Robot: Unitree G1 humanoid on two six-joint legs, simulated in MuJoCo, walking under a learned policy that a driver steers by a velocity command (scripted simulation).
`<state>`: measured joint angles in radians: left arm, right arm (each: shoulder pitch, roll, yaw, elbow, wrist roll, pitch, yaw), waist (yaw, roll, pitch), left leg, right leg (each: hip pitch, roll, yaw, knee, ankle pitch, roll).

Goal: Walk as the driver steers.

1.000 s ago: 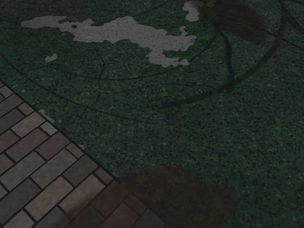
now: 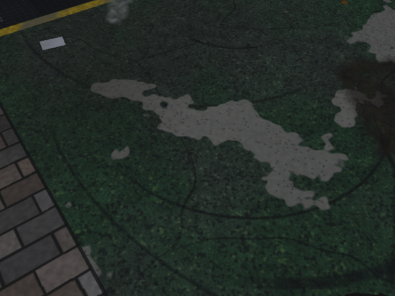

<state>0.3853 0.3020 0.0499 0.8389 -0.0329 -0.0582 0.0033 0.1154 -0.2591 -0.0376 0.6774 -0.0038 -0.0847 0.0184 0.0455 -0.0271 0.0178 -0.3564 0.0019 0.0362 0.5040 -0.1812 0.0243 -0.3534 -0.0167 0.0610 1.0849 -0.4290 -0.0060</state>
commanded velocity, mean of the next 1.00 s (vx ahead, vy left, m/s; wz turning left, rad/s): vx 0.24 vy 0.00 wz -0.33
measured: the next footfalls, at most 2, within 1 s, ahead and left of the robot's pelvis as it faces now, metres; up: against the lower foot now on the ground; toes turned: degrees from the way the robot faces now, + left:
right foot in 0.40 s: +0.34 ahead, -0.17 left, +0.00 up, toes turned -16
left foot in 0.84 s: +0.45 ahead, +0.04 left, +0.00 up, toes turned -24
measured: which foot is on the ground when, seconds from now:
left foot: down 0.00-0.40, up 0.42-0.82, down 0.84-1.00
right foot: up 0.00-0.38, down 0.40-1.00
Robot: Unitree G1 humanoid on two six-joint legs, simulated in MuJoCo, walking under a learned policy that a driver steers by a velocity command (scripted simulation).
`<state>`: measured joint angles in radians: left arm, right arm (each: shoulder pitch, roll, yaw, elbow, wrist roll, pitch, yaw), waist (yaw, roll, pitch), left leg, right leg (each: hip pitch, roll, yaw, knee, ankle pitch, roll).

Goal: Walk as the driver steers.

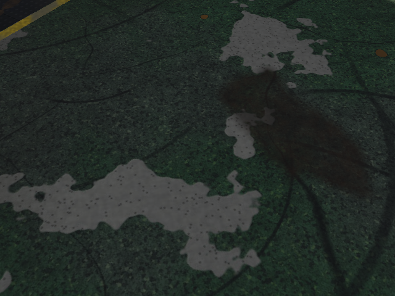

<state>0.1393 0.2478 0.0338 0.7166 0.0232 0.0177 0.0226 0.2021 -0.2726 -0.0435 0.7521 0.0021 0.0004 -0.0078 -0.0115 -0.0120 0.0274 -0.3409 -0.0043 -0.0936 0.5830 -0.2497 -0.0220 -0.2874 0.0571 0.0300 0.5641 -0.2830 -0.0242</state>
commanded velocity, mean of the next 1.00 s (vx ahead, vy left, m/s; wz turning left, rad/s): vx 0.29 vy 0.00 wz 0.06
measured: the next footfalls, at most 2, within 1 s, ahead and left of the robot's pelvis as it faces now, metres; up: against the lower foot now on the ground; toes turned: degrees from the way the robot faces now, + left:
left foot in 0.38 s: +0.03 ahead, +0.16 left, +0.00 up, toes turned +16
right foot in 0.90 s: +0.41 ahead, +0.04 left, +0.00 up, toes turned +4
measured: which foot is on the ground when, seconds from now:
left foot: down 0.00-0.10, up 0.12-0.36, down 0.38-0.88, up 0.90-1.00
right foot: down 0.00-0.38, up 0.40-0.88, down 0.90-1.00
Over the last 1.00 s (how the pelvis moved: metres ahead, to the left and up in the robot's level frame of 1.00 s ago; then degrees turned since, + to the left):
0.33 -0.06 0.00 -19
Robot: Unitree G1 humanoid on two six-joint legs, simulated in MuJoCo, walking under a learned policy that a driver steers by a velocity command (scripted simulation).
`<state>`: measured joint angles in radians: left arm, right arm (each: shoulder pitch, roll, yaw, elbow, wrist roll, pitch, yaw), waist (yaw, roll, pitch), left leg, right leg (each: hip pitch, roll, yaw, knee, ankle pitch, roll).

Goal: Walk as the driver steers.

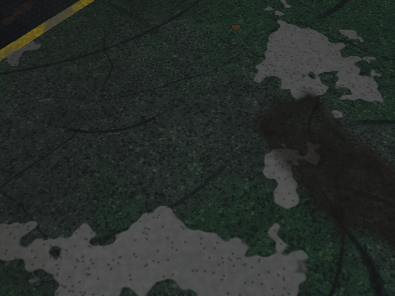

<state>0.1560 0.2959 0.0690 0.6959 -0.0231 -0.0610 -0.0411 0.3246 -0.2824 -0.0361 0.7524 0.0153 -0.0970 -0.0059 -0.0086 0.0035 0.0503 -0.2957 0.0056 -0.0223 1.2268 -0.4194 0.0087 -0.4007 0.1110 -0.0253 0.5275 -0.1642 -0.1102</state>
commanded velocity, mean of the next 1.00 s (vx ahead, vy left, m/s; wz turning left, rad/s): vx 0.26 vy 0.00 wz -0.28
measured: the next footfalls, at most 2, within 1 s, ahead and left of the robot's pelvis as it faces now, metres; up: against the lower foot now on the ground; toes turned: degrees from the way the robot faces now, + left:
left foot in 0.34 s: +0.40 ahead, +0.14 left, +0.00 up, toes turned -14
right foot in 0.70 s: +0.38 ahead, -0.10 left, +0.00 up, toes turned -13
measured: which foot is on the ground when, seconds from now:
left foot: up 0.00-0.32, down 0.34-1.00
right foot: down 0.00-0.34, up 0.36-0.68, down 0.70-1.00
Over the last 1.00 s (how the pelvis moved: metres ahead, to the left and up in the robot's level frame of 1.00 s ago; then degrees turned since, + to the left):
0.30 0.10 0.00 2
